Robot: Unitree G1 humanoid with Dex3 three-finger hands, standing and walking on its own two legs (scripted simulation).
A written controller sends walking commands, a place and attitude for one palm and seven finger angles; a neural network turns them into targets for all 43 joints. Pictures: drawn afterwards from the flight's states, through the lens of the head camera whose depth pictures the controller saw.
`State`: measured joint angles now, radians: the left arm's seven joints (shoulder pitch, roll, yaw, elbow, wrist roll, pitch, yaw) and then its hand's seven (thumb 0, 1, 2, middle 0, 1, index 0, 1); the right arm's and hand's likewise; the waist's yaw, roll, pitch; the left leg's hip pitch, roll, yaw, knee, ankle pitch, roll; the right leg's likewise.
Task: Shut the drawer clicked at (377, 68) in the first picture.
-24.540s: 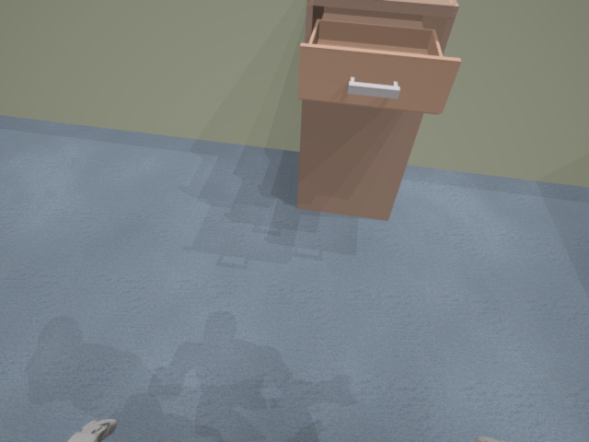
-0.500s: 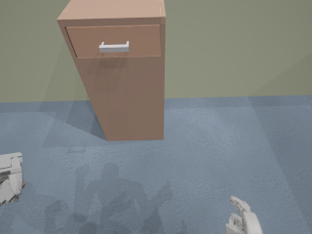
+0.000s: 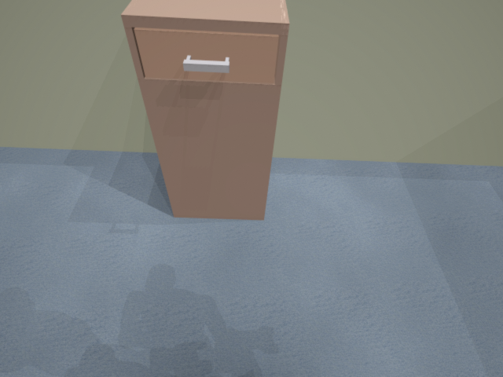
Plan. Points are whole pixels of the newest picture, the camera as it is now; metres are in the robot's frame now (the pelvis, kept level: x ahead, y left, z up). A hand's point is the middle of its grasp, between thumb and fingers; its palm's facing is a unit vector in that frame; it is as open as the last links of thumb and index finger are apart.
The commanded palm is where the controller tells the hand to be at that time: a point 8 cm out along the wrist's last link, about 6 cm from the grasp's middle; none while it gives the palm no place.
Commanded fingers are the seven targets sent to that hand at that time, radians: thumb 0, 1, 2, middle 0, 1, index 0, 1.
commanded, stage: let the arm hang, fingers relaxed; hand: left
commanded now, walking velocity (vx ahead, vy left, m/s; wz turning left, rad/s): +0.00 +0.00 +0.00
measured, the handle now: (207, 62) +0.89 +0.16 +0.05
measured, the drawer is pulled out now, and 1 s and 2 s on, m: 0.00 0.00 0.00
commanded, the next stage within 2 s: look to check the result in 0.80 s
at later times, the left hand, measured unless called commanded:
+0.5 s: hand out of the picture -0.02 +0.21 -0.17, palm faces +0.03 -0.97 -0.24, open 7.1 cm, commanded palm none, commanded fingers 0.00 0.90 0.90 -0.20 -0.30 -0.20 -0.30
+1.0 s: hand out of the picture +0.04 +0.20 -0.16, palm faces +0.01 -0.97 -0.23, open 7.4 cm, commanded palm none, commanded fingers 0.00 0.90 0.90 -0.20 -0.30 -0.20 -0.30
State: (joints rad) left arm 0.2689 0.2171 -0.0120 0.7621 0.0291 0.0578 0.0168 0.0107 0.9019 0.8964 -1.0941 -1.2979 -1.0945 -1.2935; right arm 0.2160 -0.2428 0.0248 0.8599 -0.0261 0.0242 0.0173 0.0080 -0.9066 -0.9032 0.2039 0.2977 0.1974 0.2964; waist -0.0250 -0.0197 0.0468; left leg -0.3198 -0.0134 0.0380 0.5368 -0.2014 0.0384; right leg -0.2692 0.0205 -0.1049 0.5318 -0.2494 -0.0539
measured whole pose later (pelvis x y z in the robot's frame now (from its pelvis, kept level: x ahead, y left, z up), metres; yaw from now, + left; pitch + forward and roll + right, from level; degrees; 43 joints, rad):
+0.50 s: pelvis +0.00 +0.02 +0.01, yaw +0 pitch -1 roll +0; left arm 0.30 0.18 0.02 1.13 0.01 0.01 0.03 0.00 0.90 0.90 -0.25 -0.37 -0.25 -0.37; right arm 0.30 -0.15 -0.01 1.10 -0.02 0.02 -0.02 0.01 -0.91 -0.90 0.20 0.30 0.20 0.30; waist 0.00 0.02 0.03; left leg -0.27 -0.04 0.05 0.42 -0.14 0.06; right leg -0.23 0.01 -0.08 0.43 -0.19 -0.03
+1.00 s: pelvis +0.02 +0.01 +0.01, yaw +0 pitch -1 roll +0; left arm 0.22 0.19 0.02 1.15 0.01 -0.01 0.03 0.00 0.90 0.90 -0.20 -0.30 -0.20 -0.30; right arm 0.24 -0.18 -0.01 1.13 -0.01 0.00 -0.02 0.00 -0.91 -0.90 0.20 0.30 0.20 0.30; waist -0.01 0.01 0.05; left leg -0.20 -0.03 0.05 0.38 -0.15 0.04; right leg -0.16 0.02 -0.08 0.38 -0.20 -0.04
